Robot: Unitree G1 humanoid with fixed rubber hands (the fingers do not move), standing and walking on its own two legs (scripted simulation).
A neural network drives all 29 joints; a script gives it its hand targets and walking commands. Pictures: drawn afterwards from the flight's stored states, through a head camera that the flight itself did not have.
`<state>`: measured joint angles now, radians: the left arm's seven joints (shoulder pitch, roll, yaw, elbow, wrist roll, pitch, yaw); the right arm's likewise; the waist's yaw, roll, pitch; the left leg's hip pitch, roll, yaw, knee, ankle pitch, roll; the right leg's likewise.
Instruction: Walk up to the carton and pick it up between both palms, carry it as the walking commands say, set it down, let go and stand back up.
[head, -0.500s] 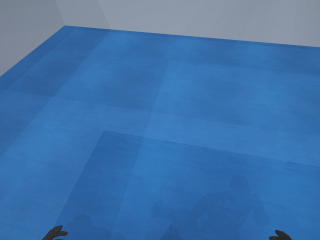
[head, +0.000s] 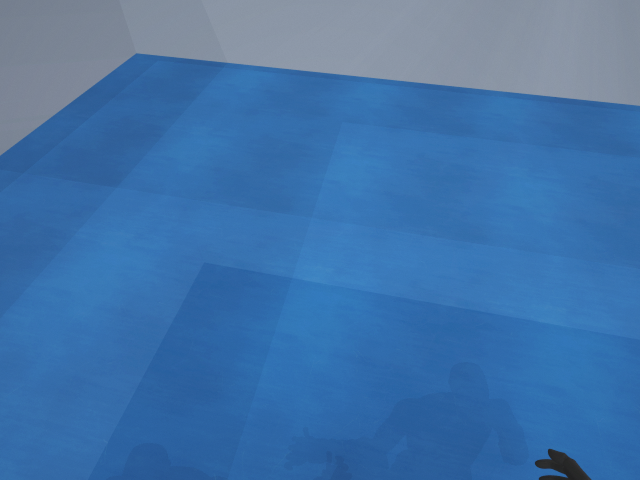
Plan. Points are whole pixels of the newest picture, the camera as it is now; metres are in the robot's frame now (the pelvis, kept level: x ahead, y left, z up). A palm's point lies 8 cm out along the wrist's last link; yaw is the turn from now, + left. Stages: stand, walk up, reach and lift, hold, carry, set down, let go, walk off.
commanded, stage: walk up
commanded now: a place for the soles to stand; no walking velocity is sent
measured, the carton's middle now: out of the picture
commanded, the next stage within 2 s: none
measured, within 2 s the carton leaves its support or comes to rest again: neither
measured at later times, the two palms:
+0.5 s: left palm out of the picture +0.02 +0.34 -0.09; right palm out of the picture +0.00 -0.30 -0.09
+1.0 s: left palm out of the picture -0.18 +0.36 -0.08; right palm out of the picture -0.08 -0.26 -0.11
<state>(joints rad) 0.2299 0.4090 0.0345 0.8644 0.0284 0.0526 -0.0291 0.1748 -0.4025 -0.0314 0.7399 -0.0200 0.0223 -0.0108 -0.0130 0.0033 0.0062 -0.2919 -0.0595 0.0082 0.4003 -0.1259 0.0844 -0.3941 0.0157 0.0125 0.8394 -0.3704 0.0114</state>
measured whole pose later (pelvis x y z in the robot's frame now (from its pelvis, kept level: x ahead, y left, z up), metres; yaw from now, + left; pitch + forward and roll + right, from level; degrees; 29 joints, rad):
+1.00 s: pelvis -0.22 +0.04 +0.00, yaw +3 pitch +0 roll +1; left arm 0.29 0.39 0.03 0.83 0.05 0.02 0.01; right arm 0.19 -0.41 -0.04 0.79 0.00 0.05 0.00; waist 0.03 0.06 0.00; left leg -0.49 -0.12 -0.09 0.85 -0.34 0.01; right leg -0.21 0.02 -0.02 0.47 -0.25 -0.05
